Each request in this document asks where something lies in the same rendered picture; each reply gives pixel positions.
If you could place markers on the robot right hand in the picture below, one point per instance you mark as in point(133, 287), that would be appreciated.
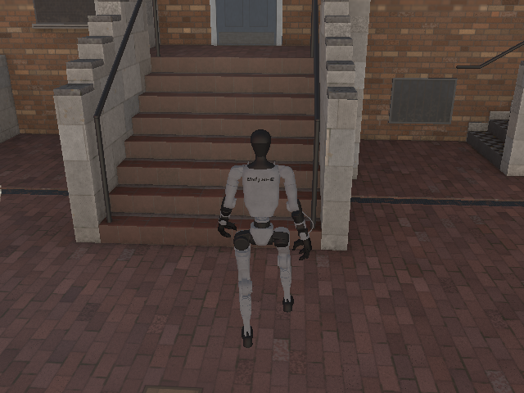
point(306, 250)

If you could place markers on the robot right forearm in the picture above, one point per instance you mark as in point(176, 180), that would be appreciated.
point(299, 222)

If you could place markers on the robot left hand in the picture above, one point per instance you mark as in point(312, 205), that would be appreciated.
point(229, 225)

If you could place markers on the right robot shin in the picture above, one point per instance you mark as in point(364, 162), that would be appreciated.
point(285, 275)

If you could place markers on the robot head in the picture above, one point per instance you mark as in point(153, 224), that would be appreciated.
point(260, 141)

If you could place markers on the right robot upper arm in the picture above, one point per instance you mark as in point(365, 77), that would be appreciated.
point(287, 173)

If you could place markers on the left robot upper arm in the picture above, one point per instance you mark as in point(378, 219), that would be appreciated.
point(231, 186)

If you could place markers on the robot left forearm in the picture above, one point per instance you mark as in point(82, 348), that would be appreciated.
point(224, 214)

